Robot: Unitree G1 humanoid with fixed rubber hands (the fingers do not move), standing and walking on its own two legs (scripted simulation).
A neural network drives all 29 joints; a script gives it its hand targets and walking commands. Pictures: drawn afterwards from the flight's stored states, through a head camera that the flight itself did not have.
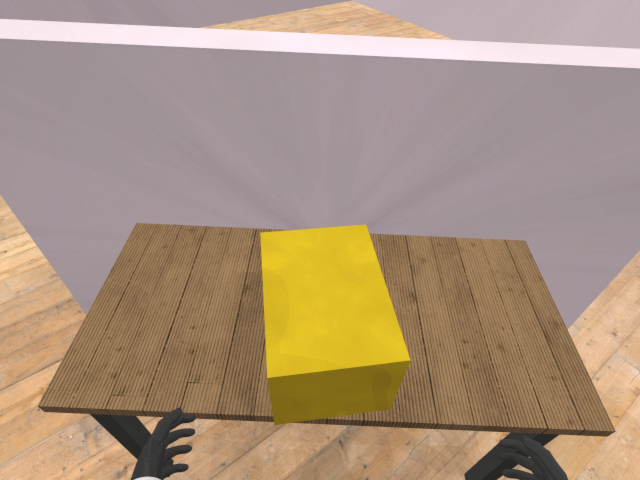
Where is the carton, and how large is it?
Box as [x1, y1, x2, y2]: [260, 225, 410, 424]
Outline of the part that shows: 366,225 260,233 267,378 274,424 387,409 391,406 410,360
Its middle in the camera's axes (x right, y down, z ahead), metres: +0.00 +0.13 +0.69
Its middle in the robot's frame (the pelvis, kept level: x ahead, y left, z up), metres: +0.43 +0.03 -0.12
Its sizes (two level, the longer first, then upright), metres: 0.281 0.200 0.176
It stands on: a table, 0.58 m high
